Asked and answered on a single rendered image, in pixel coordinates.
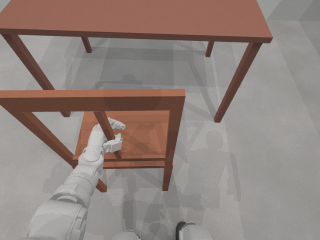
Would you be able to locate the right robot foot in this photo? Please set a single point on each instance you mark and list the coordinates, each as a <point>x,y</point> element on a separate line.
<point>179,228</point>

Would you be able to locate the left robot forearm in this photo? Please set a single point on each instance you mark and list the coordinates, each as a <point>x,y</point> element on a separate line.
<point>81,183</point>

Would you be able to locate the robot left hand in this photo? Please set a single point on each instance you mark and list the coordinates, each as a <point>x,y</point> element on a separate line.
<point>98,138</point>

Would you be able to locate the table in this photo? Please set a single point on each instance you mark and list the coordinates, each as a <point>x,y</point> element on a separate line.
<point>240,21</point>

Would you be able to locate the robot right shin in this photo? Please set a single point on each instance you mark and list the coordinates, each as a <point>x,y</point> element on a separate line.
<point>189,223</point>

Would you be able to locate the chair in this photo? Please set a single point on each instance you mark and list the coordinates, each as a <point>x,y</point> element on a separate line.
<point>152,120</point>

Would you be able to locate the robot left upper arm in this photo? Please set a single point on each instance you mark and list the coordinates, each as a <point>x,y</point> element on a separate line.
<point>59,220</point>

